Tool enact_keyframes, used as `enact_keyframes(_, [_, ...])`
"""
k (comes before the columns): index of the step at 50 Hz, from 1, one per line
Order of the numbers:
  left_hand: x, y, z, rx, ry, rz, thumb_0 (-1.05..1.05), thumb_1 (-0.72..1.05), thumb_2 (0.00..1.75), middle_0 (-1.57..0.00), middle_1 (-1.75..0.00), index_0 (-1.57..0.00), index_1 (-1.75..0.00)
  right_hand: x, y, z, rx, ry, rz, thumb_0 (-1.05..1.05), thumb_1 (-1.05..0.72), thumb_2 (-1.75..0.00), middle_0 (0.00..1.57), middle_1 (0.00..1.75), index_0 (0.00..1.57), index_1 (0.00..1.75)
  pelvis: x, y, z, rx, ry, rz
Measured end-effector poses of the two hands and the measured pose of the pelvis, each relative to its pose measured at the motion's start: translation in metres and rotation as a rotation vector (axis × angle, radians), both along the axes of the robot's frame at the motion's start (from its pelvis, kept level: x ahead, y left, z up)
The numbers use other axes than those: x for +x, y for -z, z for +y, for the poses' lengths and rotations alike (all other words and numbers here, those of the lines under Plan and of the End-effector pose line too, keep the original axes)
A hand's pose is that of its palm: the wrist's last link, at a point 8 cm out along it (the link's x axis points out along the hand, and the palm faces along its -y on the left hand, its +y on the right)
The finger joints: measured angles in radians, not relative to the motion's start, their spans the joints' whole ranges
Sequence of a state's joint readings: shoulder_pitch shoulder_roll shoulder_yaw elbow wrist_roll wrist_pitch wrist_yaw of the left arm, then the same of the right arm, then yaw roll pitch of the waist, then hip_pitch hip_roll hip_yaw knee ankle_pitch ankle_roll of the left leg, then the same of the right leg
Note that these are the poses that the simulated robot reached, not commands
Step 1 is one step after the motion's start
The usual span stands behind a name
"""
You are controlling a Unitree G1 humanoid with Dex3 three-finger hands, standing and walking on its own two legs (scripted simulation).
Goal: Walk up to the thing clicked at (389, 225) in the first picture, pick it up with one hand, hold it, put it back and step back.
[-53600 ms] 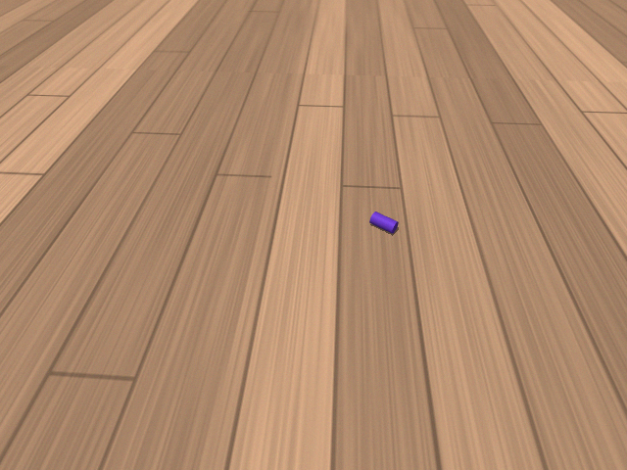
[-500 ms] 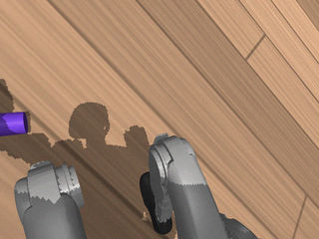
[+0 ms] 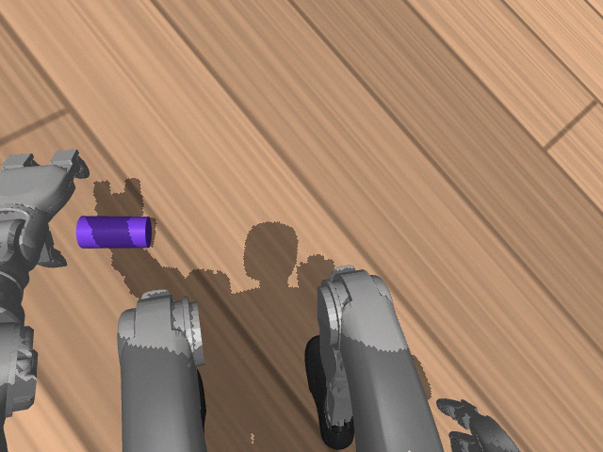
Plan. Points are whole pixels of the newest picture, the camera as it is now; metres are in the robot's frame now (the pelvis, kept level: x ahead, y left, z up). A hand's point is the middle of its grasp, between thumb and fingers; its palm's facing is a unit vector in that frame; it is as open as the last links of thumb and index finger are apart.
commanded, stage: withdraw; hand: left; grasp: from above
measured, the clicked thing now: (116, 232) +0.48 +0.26 -0.32
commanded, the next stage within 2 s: home in 0.18 s
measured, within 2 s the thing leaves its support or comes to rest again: neither
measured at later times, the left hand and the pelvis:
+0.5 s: hand (39, 178) +0.50 +0.31 -0.13, palm faces -0.28 -0.11 -0.95, open 13.1 cm; pelvis +0.02 +0.02 -0.01, yaw -1 degrees
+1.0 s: hand out of the picture +0.30 +0.25 +0.08, palm faces -0.11 -0.81 -0.58, open 7.6 cm; pelvis +0.02 +0.01 +0.18, yaw +4 degrees
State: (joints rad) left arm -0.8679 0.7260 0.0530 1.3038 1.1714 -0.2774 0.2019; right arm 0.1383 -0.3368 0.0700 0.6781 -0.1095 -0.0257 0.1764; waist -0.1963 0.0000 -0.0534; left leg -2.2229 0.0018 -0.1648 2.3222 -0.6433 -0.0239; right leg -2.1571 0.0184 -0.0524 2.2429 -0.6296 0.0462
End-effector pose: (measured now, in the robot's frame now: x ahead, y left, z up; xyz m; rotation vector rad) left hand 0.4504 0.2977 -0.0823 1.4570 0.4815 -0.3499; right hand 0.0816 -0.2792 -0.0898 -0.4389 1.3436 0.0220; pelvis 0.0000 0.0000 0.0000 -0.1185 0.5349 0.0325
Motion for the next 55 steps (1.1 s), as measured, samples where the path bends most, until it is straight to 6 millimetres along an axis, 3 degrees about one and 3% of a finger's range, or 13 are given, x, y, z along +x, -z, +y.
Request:
enact_keyframes(7, [-0.008, 0.040, 0.014, 0.020, 0.054, -0.021, 0.00, -0.50, 1.00, -0.10, -1.00, -0.09, -1.00, -0.012, 0.010, -0.005, -0.092, -0.017, 0.046, 0.00, -0.91, -0.90, 0.20, 0.30, 0.20, 0.30, -0.001, 0.024, 0.003, -0.011, 0.003, -0.023])
enact_keyframes(13, [0.010, 0.054, 0.009, 0.027, 0.060, -0.145, 0.00, -0.49, 0.99, -0.10, -1.00, -0.10, -0.99, -0.022, 0.022, 0.009, -0.091, 0.004, 0.080, 0.00, -0.91, -0.90, 0.20, 0.30, 0.20, 0.30, 0.004, 0.035, 0.009, -0.027, 0.002, -0.007])
enact_keyframes(16, [0.026, 0.047, 0.005, 0.037, 0.024, -0.225, 0.00, -0.48, 0.97, -0.11, -0.99, -0.11, -0.98, -0.024, 0.027, 0.017, -0.069, 0.036, 0.082, 0.00, -0.90, -0.89, 0.20, 0.30, 0.20, 0.30, 0.008, 0.036, 0.012, -0.028, 0.002, 0.017])
enact_keyframes(21, [0.047, 0.017, 0.007, 0.073, -0.091, -0.276, 0.00, -0.40, 0.94, -0.16, -0.90, -0.16, -0.90, -0.025, 0.027, 0.030, -0.006, 0.091, 0.062, 0.00, -0.90, -0.89, 0.20, 0.30, 0.20, 0.30, 0.013, 0.026, 0.014, -0.027, 0.002, 0.059])
enact_keyframes(24, [0.048, -0.005, 0.011, 0.075, -0.175, -0.241, 0.00, -0.32, 0.91, -0.19, -0.81, -0.18, -0.81, -0.025, 0.022, 0.036, 0.042, 0.122, 0.055, 0.00, -0.90, -0.89, 0.20, 0.30, 0.20, 0.30, 0.015, 0.012, 0.015, -0.025, 0.001, 0.080])
enact_keyframes(27, [0.036, -0.029, 0.016, 0.038, -0.257, -0.187, 0.00, -0.20, 0.89, -0.21, -0.72, -0.20, -0.72, -0.024, 0.013, 0.040, 0.088, 0.152, 0.053, 0.00, -0.90, -0.89, 0.20, 0.30, 0.20, 0.30, 0.017, -0.006, 0.015, -0.017, -0.002, 0.088])
enact_keyframes(34, [-0.030, -0.081, 0.009, -0.185, -0.353, -0.045, 0.00, 0.21, 0.89, -0.23, -0.52, -0.21, -0.53, 0.004, -0.034, 0.038, 0.117, 0.154, -0.017, 0.01, -0.90, -0.89, 0.20, 0.30, 0.20, 0.30, 0.017, -0.064, 0.011, 0.011, -0.010, 0.076])
enact_keyframes(42, [-0.105, -0.143, -0.004, -0.468, -0.453, -0.082, 0.00, 0.68, 0.89, -0.22, -0.36, -0.22, -0.37, 0.079, -0.111, 0.025, 0.038, 0.062, -0.241, 0.01, -0.91, -0.90, 0.20, 0.30, 0.20, 0.30, 0.014, -0.124, 0.006, 0.024, -0.035, 0.024])
enact_keyframes(49, [-0.151, -0.197, -0.004, -0.604, -0.653, -0.088, 0.01, 0.84, 0.90, -0.21, -0.32, -0.21, -0.32, 0.142, -0.179, 0.039, 0.057, 0.021, -0.478, 0.01, -0.91, -0.90, 0.20, 0.30, 0.20, 0.30, 0.016, -0.171, 0.005, 0.033, -0.053, -0.042])
enact_keyframes(55, [-0.183, -0.246, -0.018, -0.768, -0.800, -0.038, 0.01, 0.88, 0.90, -0.21, -0.31, -0.21, -0.31, 0.168, -0.236, 0.064, 0.112, 0.012, -0.595, 0.01, -0.91, -0.90, 0.20, 0.30, 0.20, 0.30, 0.027, -0.218, 0.005, 0.045, -0.066, -0.103])
